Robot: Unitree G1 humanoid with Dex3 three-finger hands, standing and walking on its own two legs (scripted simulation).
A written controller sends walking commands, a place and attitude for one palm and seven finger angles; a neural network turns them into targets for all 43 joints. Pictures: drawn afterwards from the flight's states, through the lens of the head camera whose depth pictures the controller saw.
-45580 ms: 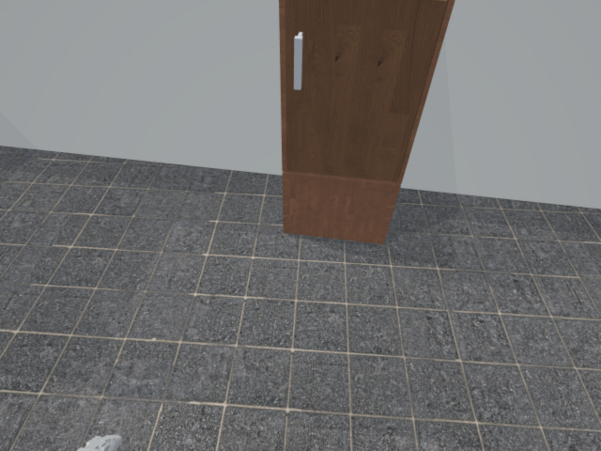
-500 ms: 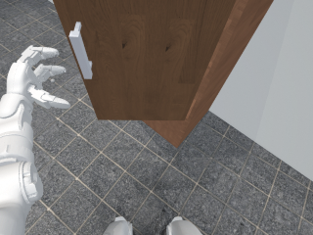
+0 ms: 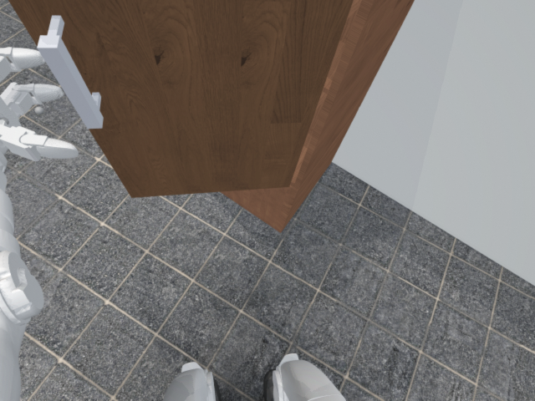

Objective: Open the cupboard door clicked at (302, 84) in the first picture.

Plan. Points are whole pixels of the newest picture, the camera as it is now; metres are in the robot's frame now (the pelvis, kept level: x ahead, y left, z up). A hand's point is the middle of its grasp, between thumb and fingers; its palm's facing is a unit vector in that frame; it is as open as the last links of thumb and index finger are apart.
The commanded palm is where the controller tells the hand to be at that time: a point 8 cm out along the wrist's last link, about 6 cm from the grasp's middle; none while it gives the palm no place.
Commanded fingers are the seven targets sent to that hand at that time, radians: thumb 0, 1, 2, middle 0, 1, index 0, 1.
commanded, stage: move the hooked fingers beside the handle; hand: left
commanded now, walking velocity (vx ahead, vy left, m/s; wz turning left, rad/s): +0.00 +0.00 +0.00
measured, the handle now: (77, 77) +0.56 +0.21 +0.09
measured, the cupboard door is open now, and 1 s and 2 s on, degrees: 42 42 42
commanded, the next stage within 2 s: slide the fingers in behind the handle in 0.56 s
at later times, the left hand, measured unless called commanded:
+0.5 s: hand (29, 112) +0.50 +0.26 +0.09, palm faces +0.02 -1.00 +0.00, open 13.9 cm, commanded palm +0.49 +0.31 +0.09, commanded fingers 0.00 -0.50 0.30 -0.30 -1.20 -0.30 -1.20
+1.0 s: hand (50, 116) +0.50 +0.24 +0.09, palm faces +0.00 -1.00 +0.01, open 13.9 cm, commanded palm +0.48 +0.28 +0.09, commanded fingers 0.00 -0.50 0.30 -0.30 -1.20 -0.30 -1.20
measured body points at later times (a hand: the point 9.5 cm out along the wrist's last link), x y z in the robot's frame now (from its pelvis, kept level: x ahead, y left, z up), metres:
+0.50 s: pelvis +0.00 +0.01 +0.00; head +0.13 +0.05 +0.43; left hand +0.50 +0.32 +0.09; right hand +0.02 -0.26 -0.10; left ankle +0.01 +0.10 -0.68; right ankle +0.00 -0.10 -0.68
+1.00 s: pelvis -0.01 +0.02 +0.00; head +0.11 +0.05 +0.43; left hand +0.49 +0.29 +0.09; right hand -0.01 -0.25 -0.10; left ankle +0.01 +0.10 -0.68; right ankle +0.00 -0.10 -0.68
